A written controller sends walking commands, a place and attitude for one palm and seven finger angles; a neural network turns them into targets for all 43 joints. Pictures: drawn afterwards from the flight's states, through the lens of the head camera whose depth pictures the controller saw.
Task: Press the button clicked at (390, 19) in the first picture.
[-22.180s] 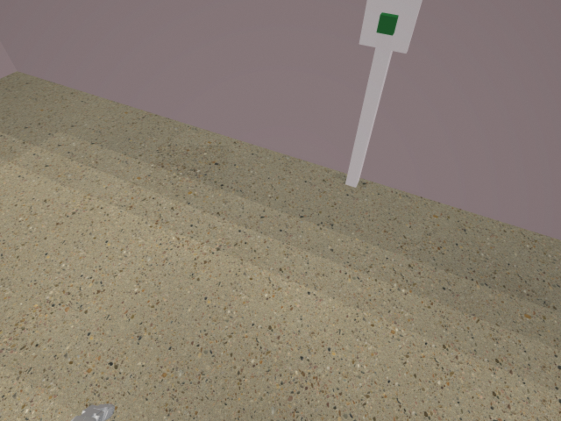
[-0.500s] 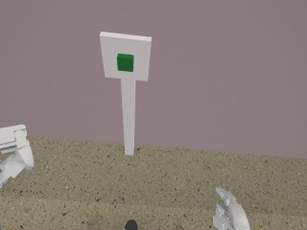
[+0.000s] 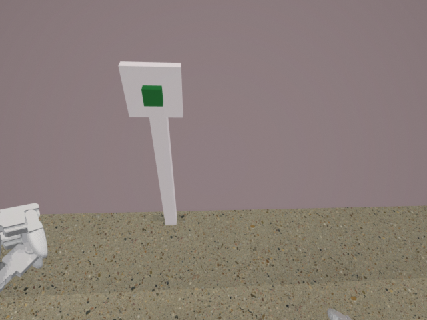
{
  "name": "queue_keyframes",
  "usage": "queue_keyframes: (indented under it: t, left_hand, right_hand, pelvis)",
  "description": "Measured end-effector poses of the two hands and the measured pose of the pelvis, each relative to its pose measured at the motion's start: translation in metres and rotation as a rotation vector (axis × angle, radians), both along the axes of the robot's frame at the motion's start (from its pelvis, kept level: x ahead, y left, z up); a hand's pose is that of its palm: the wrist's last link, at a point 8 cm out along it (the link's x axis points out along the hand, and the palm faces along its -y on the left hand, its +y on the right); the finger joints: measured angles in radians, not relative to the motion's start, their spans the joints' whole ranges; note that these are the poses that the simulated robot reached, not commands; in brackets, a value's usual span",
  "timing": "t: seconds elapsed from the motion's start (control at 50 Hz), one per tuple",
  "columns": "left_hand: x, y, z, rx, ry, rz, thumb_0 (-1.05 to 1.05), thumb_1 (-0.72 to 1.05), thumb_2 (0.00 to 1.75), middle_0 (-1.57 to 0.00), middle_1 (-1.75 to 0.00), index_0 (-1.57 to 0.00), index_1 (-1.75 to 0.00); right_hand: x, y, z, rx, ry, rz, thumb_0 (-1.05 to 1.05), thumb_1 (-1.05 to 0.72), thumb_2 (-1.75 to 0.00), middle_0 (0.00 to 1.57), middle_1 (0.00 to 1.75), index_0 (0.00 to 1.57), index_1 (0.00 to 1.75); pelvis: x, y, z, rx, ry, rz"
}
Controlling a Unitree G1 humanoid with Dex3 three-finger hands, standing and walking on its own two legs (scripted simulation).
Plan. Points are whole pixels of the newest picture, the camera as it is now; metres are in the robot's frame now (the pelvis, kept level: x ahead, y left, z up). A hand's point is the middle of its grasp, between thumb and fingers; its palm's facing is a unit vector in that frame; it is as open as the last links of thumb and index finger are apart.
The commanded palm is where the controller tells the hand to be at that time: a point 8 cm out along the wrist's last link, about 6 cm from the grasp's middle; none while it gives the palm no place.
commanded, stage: stop stepping back and stand still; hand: left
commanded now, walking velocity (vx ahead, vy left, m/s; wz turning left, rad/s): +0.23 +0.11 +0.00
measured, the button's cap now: (153, 95) +0.74 +0.22 +0.05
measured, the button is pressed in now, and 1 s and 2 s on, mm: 0 0 0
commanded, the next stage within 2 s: let the arm hang, fingers relaxed in 0.36 s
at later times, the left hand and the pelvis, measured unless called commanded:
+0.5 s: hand (24, 255) +0.18 +0.28 +0.12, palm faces +0.37 -0.78 -0.50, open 3.0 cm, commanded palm none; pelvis +0.01 +0.02 -0.01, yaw +4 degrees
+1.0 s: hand out of the picture -0.04 +0.23 -0.17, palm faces +0.10 -0.97 -0.22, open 5.1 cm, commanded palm none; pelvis -0.02 +0.04 +0.00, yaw +5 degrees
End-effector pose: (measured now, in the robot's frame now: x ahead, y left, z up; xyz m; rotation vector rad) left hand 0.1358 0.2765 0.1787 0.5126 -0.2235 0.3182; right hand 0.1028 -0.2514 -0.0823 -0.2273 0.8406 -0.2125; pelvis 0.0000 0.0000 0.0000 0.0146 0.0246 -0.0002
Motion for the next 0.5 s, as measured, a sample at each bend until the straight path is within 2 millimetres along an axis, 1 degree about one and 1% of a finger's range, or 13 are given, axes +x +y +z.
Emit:
queue_keyframes:
  t: [0.04,0.08,0.14,0.2,0.24,0.3,0.34,0.38,0.42,0.46,0.48,0.5]
  left_hand:
    - [-0.005,0.004,0.002,0.017,-0.010,0.013,0.01,0.88,0.90,-1.31,-1.49,-1.31,-1.50]
    - [-0.005,0.013,0.002,0.029,-0.026,0.039,0.01,0.88,0.90,-1.31,-1.49,-1.31,-1.50]
    - [-0.003,0.030,-0.003,0.028,-0.052,0.085,0.01,0.88,0.90,-1.31,-1.50,-1.31,-1.50]
    - [0.002,0.040,-0.006,0.024,-0.047,0.112,0.01,0.88,0.90,-1.31,-1.50,-1.31,-1.50]
    - [0.006,0.039,-0.002,0.036,-0.044,0.104,0.01,0.88,0.90,-1.31,-1.50,-1.31,-1.50]
    - [0.006,0.028,0.006,0.067,-0.053,0.073,0.01,0.89,0.90,-1.31,-1.50,-1.31,-1.50]
    - [0.004,0.020,0.009,0.069,-0.041,0.056,0.01,0.89,0.90,-1.31,-1.50,-1.30,-1.50]
    - [0.000,0.016,0.008,0.063,-0.015,0.052,0.01,0.89,0.90,-1.31,-1.50,-1.30,-1.50]
    - [-0.003,0.017,0.004,0.046,0.014,0.067,0.01,0.88,0.90,-1.31,-1.49,-1.31,-1.50]
    - [-0.003,0.023,-0.002,0.027,0.039,0.094,0.01,0.88,0.90,-1.31,-1.49,-1.31,-1.50]
    - [0.000,0.028,-0.013,0.027,0.070,0.098,0.01,0.88,0.90,-1.31,-1.50,-1.31,-1.50]
    - [0.006,0.036,-0.034,0.007,0.141,0.106,0.00,0.88,0.90,-1.31,-1.49,-1.31,-1.49]
  right_hand:
    - [-0.002,-0.001,0.000,-0.017,0.012,0.004,0.01,-0.90,-0.90,0.20,0.30,0.20,0.30]
    - [0.000,0.001,-0.002,-0.038,0.016,0.018,0.01,-0.90,-0.90,0.20,0.30,0.20,0.30]
    - [0.013,0.008,-0.010,-0.060,-0.002,0.041,0.01,-0.90,-0.90,0.20,0.30,0.20,0.30]
    - [0.030,0.024,-0.012,-0.026,-0.045,0.050,0.01,-0.90,-0.90,0.20,0.30,0.20,0.30]
    - [0.041,0.039,-0.009,0.013,-0.084,0.076,0.01,-0.90,-0.90,0.20,0.30,0.19,0.30]
    - [0.055,0.058,-0.007,0.082,-0.136,0.122,0.01,-0.90,-0.90,0.20,0.30,0.20,0.30]
    - [0.061,0.067,-0.007,0.117,-0.149,0.146,0.01,-0.90,-0.90,0.20,0.30,0.20,0.30]
    - [0.066,0.072,-0.007,0.140,-0.145,0.157,0.01,-0.90,-0.90,0.20,0.30,0.20,0.30]
    - [0.069,0.073,-0.007,0.142,-0.125,0.158,0.01,-0.90,-0.90,0.21,0.30,0.20,0.30]
    - [0.071,0.071,-0.007,0.122,-0.100,0.158,0.01,-0.90,-0.90,0.21,0.31,0.20,0.30]
    - [0.072,0.069,-0.010,0.120,-0.092,0.174,0.01,-0.90,-0.90,0.21,0.31,0.20,0.30]
    - [0.073,0.066,-0.016,0.119,-0.074,0.191,0.01,-0.90,-0.90,0.21,0.31,0.20,0.30]
  pelvis:
    - [0.001,0.003,0.001,0.003,0.004,0.013]
    - [0.002,0.008,-0.001,-0.002,0.002,0.034]
    - [0.004,0.020,-0.011,-0.015,-0.008,0.058]
    - [0.000,0.024,-0.012,0.008,-0.027,0.049]
    - [-0.002,0.023,-0.011,0.011,-0.032,0.052]
    - [-0.004,0.018,-0.011,0.011,-0.038,0.058]
    - [-0.003,0.016,-0.010,-0.011,-0.039,0.065]
    - [0.000,0.015,-0.008,-0.023,-0.025,0.060]
    - [0.003,0.016,-0.007,-0.025,-0.017,0.052]
    - [0.008,0.019,-0.005,-0.025,-0.012,0.049]
    - [0.009,0.021,-0.005,-0.027,-0.004,0.059]
    - [0.009,0.024,-0.008,-0.030,0.003,0.069]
